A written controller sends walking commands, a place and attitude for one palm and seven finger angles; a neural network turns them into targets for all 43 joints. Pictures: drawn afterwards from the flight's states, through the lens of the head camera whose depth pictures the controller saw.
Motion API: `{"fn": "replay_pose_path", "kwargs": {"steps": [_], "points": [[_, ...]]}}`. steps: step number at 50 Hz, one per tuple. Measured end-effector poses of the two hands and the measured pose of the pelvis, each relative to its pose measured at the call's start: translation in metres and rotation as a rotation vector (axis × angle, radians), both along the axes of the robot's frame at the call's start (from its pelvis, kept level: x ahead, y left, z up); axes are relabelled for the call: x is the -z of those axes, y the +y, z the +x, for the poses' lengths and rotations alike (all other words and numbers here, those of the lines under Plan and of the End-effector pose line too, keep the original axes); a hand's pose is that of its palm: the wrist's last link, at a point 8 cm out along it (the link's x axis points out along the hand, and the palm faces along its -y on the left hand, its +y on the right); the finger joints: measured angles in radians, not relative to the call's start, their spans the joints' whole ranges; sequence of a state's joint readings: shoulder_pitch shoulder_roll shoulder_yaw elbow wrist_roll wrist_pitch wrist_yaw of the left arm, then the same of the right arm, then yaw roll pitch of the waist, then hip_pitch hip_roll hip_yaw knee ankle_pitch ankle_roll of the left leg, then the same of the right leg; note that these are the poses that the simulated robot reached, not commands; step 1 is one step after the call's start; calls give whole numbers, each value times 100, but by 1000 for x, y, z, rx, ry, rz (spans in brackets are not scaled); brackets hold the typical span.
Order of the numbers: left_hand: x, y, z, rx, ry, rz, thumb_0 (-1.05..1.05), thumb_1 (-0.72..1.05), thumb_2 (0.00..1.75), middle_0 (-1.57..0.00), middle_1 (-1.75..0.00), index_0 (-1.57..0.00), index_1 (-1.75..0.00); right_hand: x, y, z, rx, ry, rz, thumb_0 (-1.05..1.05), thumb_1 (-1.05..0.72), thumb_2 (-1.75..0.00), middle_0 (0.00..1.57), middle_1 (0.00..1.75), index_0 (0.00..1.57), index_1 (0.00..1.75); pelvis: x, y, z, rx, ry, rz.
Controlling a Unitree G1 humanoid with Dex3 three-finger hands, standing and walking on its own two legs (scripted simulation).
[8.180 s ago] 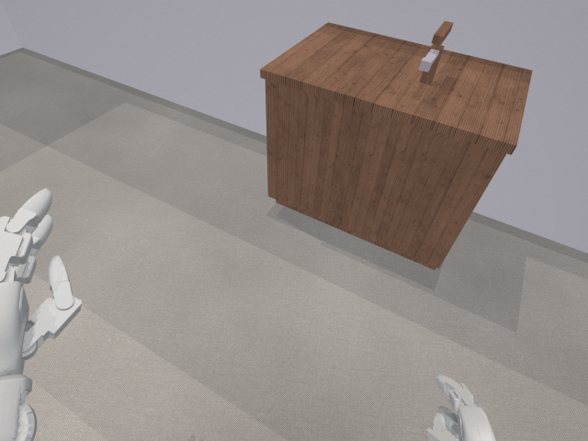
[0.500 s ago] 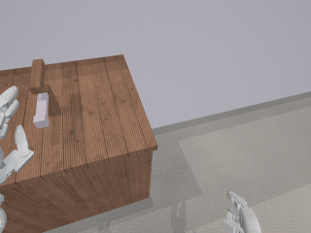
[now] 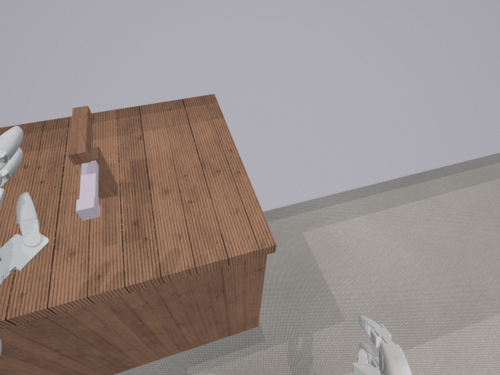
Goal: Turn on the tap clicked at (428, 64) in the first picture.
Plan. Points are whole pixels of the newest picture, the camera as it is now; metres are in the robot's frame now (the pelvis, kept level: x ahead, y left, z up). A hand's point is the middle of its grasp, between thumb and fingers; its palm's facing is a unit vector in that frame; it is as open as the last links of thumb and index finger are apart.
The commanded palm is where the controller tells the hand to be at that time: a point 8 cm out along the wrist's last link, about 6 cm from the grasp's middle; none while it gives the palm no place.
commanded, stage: come to a stop and stand still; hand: left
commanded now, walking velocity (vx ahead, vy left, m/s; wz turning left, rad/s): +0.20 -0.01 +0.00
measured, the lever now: (88, 208) +0.36 +0.29 +0.05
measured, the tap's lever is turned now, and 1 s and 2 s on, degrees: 0 0 0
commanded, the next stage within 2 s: look again from close up in 1.56 s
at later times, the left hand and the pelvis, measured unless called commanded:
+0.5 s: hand (28, 214) +0.26 +0.27 +0.19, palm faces +0.36 -0.82 -0.44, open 7.4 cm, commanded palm +0.20 +0.30 +0.20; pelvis +0.05 +0.02 +0.02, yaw +0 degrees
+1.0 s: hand out of the picture +0.27 +0.32 +0.19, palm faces +0.45 -0.80 -0.41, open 7.4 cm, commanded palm +0.18 +0.32 +0.20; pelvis +0.02 +0.04 +0.02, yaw -1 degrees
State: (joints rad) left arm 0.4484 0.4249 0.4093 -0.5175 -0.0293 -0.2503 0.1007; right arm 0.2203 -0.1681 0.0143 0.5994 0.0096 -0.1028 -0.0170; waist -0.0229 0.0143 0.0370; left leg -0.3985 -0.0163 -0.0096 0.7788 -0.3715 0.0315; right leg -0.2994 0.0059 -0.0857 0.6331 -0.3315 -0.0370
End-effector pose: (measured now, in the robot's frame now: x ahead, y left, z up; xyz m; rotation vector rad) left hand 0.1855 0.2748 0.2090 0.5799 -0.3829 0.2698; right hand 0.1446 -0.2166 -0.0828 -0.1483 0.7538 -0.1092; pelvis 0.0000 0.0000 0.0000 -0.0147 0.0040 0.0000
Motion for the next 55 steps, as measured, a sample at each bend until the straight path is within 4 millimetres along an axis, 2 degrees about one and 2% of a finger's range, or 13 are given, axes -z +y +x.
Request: {"fn": "replay_pose_path", "kwargs": {"steps": [6, 11, 15, 19, 24, 28, 32, 37, 43, 46, 48, 49, 55], "points": [[16, 25, 7, -90, 73, -119, 1, 89, 90, -21, -30, -21, -31, -9, 4, 7, -2, 78, -41, 1, -91, -90, 20, 30, 20, 30, -14, 14, 22, 8, 13, 23], [25, 38, 29, -80, 38, -141, 1, 89, 90, -21, -30, -21, -31, -12, 7, 31, 12, 23, -102, 1, -91, -90, 20, 30, 20, 30, -4, 29, 31, 15, -17, 36], [11, 33, 44, -37, 16, -109, 1, 89, 90, -21, -30, -21, -31, -22, 21, 51, -13, -32, -69, 1, -91, -90, 20, 30, 20, 29, -8, 28, 34, 6, -30, 49], [-7, 23, 43, 1, 21, -64, 1, 89, 90, -21, -30, -21, -31, -31, 32, 65, -31, -76, -11, 1, -91, -90, 20, 30, 20, 29, -16, 26, 41, -14, -21, 5], [-1, 29, 33, -51, 91, -76, 1, 89, 90, -21, -30, -21, -31, -34, 29, 72, -27, -77, -8, 1, -91, -90, 20, 30, 20, 30, -20, 22, 46, -5, -3, 1], [14, 35, 26, -127, 145, -147, 1, 89, 90, -21, -30, -21, -31, -33, 20, 71, -28, -58, -40, 1, -91, -90, 20, 30, 20, 30, -21, 20, 44, -7, -9, 4], [23, 31, 22, -150, 152, -212, 1, 89, 90, -21, -30, -21, -31, -34, 11, 68, -27, -48, -73, 1, -91, -90, 20, 30, 20, 30, -22, 20, 39, -13, -15, 3], [18, 27, 20, -118, 116, -213, 1, 89, 90, -21, -30, -21, -31, -37, 5, 61, -8, -51, -93, 1, -91, -90, 20, 30, 20, 29, -22, 22, 35, -14, -18, 2], [15, 37, 20, -108, 113, -183, 1, 89, 90, -21, -30, -21, -31, -37, 9, 50, 12, -43, -88, 1, -91, -90, 20, 30, 20, 29, -22, 27, 32, -11, -16, -2], [-3, 66, 33, -118, 43, -45, 1, 88, 90, -21, -30, -21, -31, -33, 16, 42, -44, -15, -109, 1, -91, -90, 20, 30, 20, 29, -21, 28, 24, -9, -6, -9], [-3, 83, 39, -148, 18, -73, 1, 89, 90, -21, -30, -21, -31, -31, 21, 36, -54, -7, -88, 1, -91, -90, 20, 30, 20, 29, -21, 33, 19, 8, -6, -7], [-1, 85, 40, -151, 22, -91, 1, 89, 90, -21, -30, -21, -31, -31, 23, 33, -51, -11, -78, 1, -91, -90, 20, 30, 20, 29, -21, 37, 18, 15, -7, -6], [24, 60, 28, 1, 120, -142, 1, 90, 90, -20, -30, -20, -30, -32, 40, 18, -8, -25, -67, 1, -91, -90, 20, 30, 20, 30, -20, 59, 18, 28, -8, 2]]}}
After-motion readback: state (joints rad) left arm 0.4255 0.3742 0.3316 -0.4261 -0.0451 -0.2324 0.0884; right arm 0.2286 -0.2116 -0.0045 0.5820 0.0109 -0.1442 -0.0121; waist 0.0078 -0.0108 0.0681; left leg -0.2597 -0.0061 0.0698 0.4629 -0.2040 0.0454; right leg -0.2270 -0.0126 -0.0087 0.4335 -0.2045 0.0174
